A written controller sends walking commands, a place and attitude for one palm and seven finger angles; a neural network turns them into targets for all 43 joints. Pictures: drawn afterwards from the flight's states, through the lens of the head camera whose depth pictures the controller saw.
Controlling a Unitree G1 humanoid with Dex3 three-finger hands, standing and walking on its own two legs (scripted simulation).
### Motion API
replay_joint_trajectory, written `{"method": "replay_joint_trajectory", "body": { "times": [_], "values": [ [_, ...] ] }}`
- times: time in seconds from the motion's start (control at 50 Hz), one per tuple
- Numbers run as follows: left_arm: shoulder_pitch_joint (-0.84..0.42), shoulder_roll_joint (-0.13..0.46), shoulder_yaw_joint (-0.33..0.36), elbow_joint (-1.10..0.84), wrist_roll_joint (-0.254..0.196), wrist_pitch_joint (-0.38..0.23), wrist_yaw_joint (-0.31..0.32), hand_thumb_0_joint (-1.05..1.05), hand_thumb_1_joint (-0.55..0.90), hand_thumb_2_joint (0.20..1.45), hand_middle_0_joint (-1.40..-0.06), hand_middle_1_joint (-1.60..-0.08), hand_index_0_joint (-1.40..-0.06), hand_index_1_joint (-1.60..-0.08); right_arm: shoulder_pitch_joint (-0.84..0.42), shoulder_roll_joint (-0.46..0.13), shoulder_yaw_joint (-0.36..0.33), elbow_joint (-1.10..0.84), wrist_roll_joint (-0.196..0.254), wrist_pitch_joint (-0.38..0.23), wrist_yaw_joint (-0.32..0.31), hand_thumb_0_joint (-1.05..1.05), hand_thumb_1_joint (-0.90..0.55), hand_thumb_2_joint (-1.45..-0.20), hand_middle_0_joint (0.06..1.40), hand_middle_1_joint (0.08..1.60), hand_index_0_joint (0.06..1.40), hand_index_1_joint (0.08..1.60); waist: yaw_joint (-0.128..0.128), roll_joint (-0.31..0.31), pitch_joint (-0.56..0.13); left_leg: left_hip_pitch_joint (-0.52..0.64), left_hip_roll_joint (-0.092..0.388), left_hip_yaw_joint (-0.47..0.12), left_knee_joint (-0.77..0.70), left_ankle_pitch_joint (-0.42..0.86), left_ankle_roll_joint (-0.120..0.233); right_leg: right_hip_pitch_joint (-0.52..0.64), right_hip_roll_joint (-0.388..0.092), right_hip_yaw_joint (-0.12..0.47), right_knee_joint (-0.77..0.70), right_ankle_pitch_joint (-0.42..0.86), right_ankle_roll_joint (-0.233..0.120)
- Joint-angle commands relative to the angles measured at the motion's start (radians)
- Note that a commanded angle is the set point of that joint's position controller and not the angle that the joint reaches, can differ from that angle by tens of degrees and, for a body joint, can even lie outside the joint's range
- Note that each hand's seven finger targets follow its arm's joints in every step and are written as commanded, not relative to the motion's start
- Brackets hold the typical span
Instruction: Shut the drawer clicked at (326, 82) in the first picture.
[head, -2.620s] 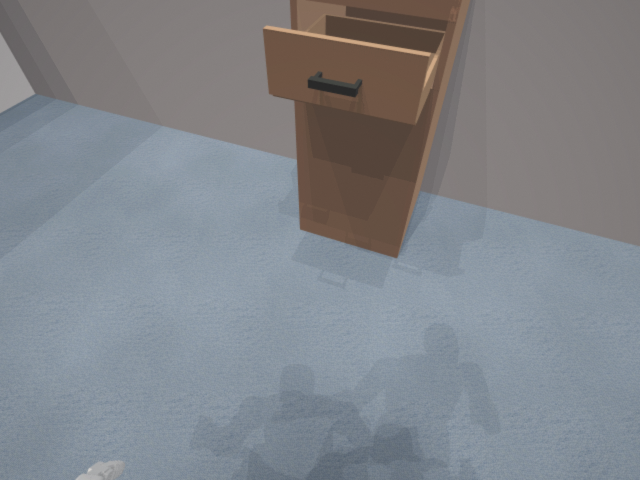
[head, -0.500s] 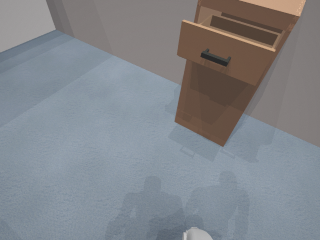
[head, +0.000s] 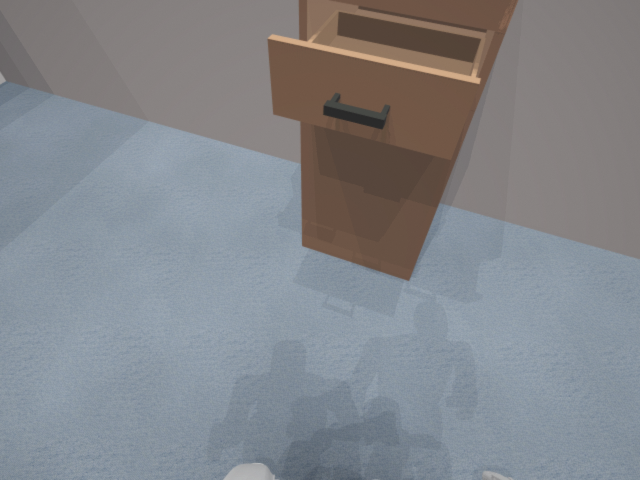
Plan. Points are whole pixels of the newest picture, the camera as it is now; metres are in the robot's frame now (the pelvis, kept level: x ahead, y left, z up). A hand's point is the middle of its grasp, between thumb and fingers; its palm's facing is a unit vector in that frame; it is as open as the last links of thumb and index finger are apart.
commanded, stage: turn to face it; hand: left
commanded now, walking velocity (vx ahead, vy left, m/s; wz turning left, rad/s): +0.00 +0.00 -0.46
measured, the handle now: (357, 109) +0.73 +0.00 +0.06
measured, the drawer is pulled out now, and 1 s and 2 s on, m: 0.21 0.21 0.21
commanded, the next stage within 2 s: take the last steps up to it in 0.34 s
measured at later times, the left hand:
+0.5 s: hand (188, 467) +0.15 +0.20 -0.16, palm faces -0.23 -0.94 -0.24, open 7.4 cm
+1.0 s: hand (178, 474) +0.14 +0.22 -0.17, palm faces -0.26 -0.95 -0.15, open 7.4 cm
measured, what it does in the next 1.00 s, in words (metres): walks ahead, turning right: left foot, then right foot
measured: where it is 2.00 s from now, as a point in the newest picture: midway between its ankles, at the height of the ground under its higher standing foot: (351, 457)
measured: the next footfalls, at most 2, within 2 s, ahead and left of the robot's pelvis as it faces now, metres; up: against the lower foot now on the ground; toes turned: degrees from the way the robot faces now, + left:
left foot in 0.10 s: +0.06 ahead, +0.14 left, +0.00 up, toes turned -2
right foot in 0.50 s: +0.01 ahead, -0.10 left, +0.00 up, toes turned -17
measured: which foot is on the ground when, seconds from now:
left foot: up 0.00-0.08, down 0.10-0.50, up 0.52-0.84, down 0.86-1.00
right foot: down 0.00-0.10, up 0.12-0.48, down 0.50-0.86, up 0.88-1.00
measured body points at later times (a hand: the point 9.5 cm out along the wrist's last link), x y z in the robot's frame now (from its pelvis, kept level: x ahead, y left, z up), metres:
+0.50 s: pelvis +0.01 +0.02 +0.00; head +0.05 +0.01 +0.45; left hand +0.16 +0.25 -0.14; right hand -0.05 -0.20 -0.15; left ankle +0.02 +0.14 -0.73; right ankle -0.03 -0.09 -0.73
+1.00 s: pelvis +0.11 +0.04 +0.01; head +0.11 +0.06 +0.46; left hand +0.16 +0.27 -0.16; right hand +0.05 -0.18 -0.13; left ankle +0.14 +0.12 -0.73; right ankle +0.02 -0.07 -0.65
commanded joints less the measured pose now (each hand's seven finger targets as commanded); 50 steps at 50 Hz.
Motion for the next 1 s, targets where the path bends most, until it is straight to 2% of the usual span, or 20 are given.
{"method": "replay_joint_trajectory", "body": {
  "times": [0.0,0.06,0.08,0.1,0.14,0.2,0.4,0.44,0.46,0.48,0.5,0.52,0.58,0.74,0.8,0.82,0.84,0.86,0.92,0.98],
  "values": [
    [0.008,0.209,0.052,-0.093,-0.002,-0.005,0.0,0.0,0.9,0.9,-0.2,-0.3,-0.2,-0.3,0.119,-0.061,-0.01,-0.046,0.003,-0.018,-0.002,0.0,-0.9,-0.9,0.2,0.3,0.2,0.3,-0.018,-0.114,-0.12,0.126,-0.045,0.021,-0.186,0.023,0.003,0.054,-0.219,0.36,-0.217,-0.086,-0.128],
    [-0.032,0.177,0.045,-0.117,-0.013,0.006,-0.004,0.0,0.9,0.9,-0.2,-0.3,-0.2,-0.3,0.208,-0.099,-0.016,-0.037,0.005,-0.033,-0.012,0.0,-0.9,-0.9,0.2,0.3,0.2,0.3,-0.07,-0.035,-0.12,0.366,0.0,-0.02,-0.493,0.129,0.022,-0.097,-0.135,0.287,-0.111,-0.205,-0.034],
    [-0.034,0.12,0.034,-0.144,-0.021,0.007,-0.012,0.0,0.9,0.9,-0.2,-0.3,-0.2,-0.3,0.216,-0.18,-0.031,-0.053,-0.01,-0.038,-0.014,0.0,-0.9,-0.9,0.2,0.3,0.2,0.3,-0.08,0.207,-0.085,0.403,0.221,-0.289,-0.643,0.031,0.099,-0.256,-0.009,0.16,0.111,-0.306,0.026],
    [-0.048,0.131,0.035,-0.159,-0.011,0.006,-0.014,0.0,0.9,0.9,-0.2,-0.3,-0.2,-0.3,0.164,-0.231,-0.037,-0.083,-0.014,-0.032,-0.012,0.0,-0.9,-0.9,0.2,0.3,0.2,0.3,-0.07,0.345,-0.037,0.297,0.395,-0.43,-0.7,0.082,0.181,-0.29,0.008,0.025,0.354,-0.4,0.068],
    [-0.019,0.158,0.052,-0.116,-0.001,0.011,-0.025,0.0,0.9,0.9,-0.2,-0.3,-0.2,-0.3,0.063,-0.162,-0.016,-0.103,-0.019,-0.036,-0.019,0.0,-0.9,-0.9,0.2,0.3,0.2,0.3,-0.015,0.12,-0.005,0.187,0.308,-0.263,-0.642,0.293,0.195,-0.219,-0.039,0.063,0.607,-0.287,0.075],
    [0.029,0.114,0.034,-0.088,-0.008,0.015,-0.027,0.0,0.9,0.9,-0.2,-0.3,-0.2,-0.3,0.073,-0.132,-0.002,-0.089,-0.017,-0.049,-0.022,0.0,-0.9,-0.9,0.2,0.3,0.2,0.3,-0.004,0.168,-0.064,0.28,0.209,-0.05,-0.552,0.663,0.163,-0.193,-0.056,0.02,0.642,-0.234,0.096],
    [-0.079,0.081,0.002,-0.089,-0.016,0.005,-0.016,0.0,0.9,0.9,-0.2,-0.3,-0.2,-0.3,0.241,-0.178,-0.032,0.024,-0.018,-0.026,-0.01,0.0,-0.9,-0.9,0.2,0.3,0.2,0.3,-0.073,0.216,-0.098,0.38,0.251,-0.025,-0.457,0.806,0.168,0.04,-0.057,-0.08,0.133,-0.27,0.065],
    [0.011,0.098,0.008,-0.051,-0.015,-0.01,-0.013,0.0,0.9,0.9,-0.2,-0.3,-0.2,-0.3,0.229,-0.172,-0.029,0.036,-0.01,-0.024,-0.005,0.0,-0.9,-0.9,0.2,0.3,0.2,0.3,-0.027,0.146,-0.145,0.299,0.219,0.016,-0.371,0.617,0.109,0.241,-0.068,-0.08,-0.108,-0.061,0.052],
    [0.065,0.159,0.016,-0.028,-0.01,-0.023,-0.006,0.0,0.9,0.9,-0.2,-0.3,-0.2,-0.3,0.236,-0.128,-0.022,0.035,0.0,-0.027,0.004,0.0,-0.9,-0.9,0.2,0.3,0.2,0.3,-0.008,0.027,-0.188,0.134,0.177,0.069,-0.259,0.385,0.055,0.454,-0.182,0.042,-0.171,0.032,0.015],
    [0.12,0.246,0.033,-0.005,-0.007,-0.033,0.003,0.0,0.9,0.9,-0.2,-0.3,-0.2,-0.3,0.197,-0.049,0.001,0.002,0.001,-0.029,0.008,0.0,-0.9,-0.9,0.2,0.3,0.2,0.3,0.02,-0.25,-0.163,-0.146,0.049,0.171,-0.071,-0.131,-0.006,0.57,-0.414,0.31,-0.213,0.168,-0.088],
    [0.166,0.253,0.028,0.003,-0.018,-0.027,0.006,0.0,0.9,0.9,-0.2,-0.3,-0.2,-0.3,0.107,-0.079,-0.001,-0.023,-0.01,-0.018,0.004,0.0,-0.9,-0.9,0.2,0.3,0.2,0.3,0.068,-0.177,-0.11,-0.182,0.039,0.054,0.066,-0.223,-0.004,0.46,-0.448,0.317,-0.225,0.136,-0.168],
    [0.155,0.233,0.033,0.015,-0.015,-0.037,0.01,0.0,0.9,0.9,-0.2,-0.3,-0.2,-0.3,0.091,-0.075,-0.003,-0.016,-0.013,-0.017,0.007,0.0,-0.9,-0.9,0.2,0.3,0.2,0.3,0.051,-0.264,-0.08,-0.236,0.044,0.022,0.146,-0.167,0.002,0.433,-0.401,0.347,-0.253,0.056,-0.179],
    [0.05,0.156,0.012,-0.002,-0.013,-0.049,0.013,0.0,0.9,0.9,-0.2,-0.3,-0.2,-0.3,0.138,-0.075,-0.014,0.036,-0.019,-0.023,0.029,0.0,-0.9,-0.9,0.2,0.3,0.2,0.3,-0.022,-0.111,-0.002,-0.179,0.072,0.032,0.186,0.021,-0.007,0.281,-0.321,0.202,-0.289,-0.147,-0.152],
    [0.092,0.171,0.017,0.049,-0.005,-0.069,0.004,0.0,0.9,0.9,-0.2,-0.3,-0.2,-0.3,0.134,-0.031,-0.014,0.031,-0.015,-0.042,0.046,0.0,-0.9,-0.9,0.2,0.3,0.2,0.3,-0.023,-0.12,0.056,0.008,0.037,0.071,-0.152,0.077,0.004,0.16,-0.3,0.189,-0.32,-0.288,-0.138],
    [0.091,0.149,0.016,0.068,-0.013,-0.061,-0.003,0.0,0.9,0.9,-0.2,-0.3,-0.2,-0.3,0.254,-0.04,-0.01,0.074,-0.014,-0.064,0.033,0.0,-0.9,-0.9,0.2,0.3,0.2,0.3,-0.075,-0.042,0.025,0.288,-0.01,0.118,-0.375,0.165,0.01,0.048,-0.216,0.116,-0.178,-0.342,-0.084],
    [0.092,0.109,0.01,0.061,-0.016,-0.058,-0.009,0.0,0.9,0.9,-0.2,-0.3,-0.2,-0.3,0.348,-0.093,-0.02,0.105,-0.018,-0.072,0.023,0.0,-0.9,-0.9,0.2,0.3,0.2,0.3,-0.112,0.106,-0.005,0.406,0.066,-0.01,-0.468,0.058,0.034,-0.037,-0.146,0.062,0.002,-0.334,-0.047],
    [0.09,0.043,0.001,0.037,-0.023,-0.057,-0.016,0.0,0.9,0.9,-0.2,-0.3,-0.2,-0.3,0.457,-0.191,-0.041,0.127,-0.032,-0.077,0.014,0.0,-0.9,-0.9,0.2,0.3,0.2,0.3,-0.141,0.34,-0.026,0.47,0.307,-0.334,-0.631,-0.106,0.12,-0.181,-0.037,-0.074,0.314,-0.385,0.005],
    [0.046,0.061,-0.001,0.001,-0.012,-0.06,-0.015,0.0,0.9,0.9,-0.2,-0.3,-0.2,-0.3,0.5,-0.226,-0.042,0.13,-0.028,-0.071,0.009,0.0,-0.9,-0.9,0.2,0.3,0.2,0.3,-0.152,0.351,-0.021,0.448,0.409,-0.541,-0.731,-0.221,0.191,-0.269,-0.03,-0.043,0.513,-0.445,0.002],
    [0.008,0.058,0.006,0.035,0.0,-0.062,-0.03,0.0,0.9,0.9,-0.2,-0.3,-0.2,-0.3,0.333,-0.087,-0.004,0.103,-0.02,-0.084,-0.002,0.0,-0.9,-0.9,0.2,0.3,0.2,0.3,-0.088,0.108,0.088,0.264,0.312,-0.313,-0.756,-0.106,0.171,-0.28,-0.142,0.015,0.674,-0.202,0.004],
    [0.08,0.025,0.0,0.071,-0.003,-0.05,-0.033,0.0,0.9,0.9,-0.2,-0.3,-0.2,-0.3,0.311,-0.051,0.01,0.118,-0.01,-0.106,-0.009,0.0,-0.9,-0.9,0.2,0.3,0.2,0.3,-0.041,0.123,0.029,0.295,0.241,-0.105,-0.727,0.241,0.159,-0.219,-0.151,-0.015,0.608,-0.109,0.035]
  ]
}}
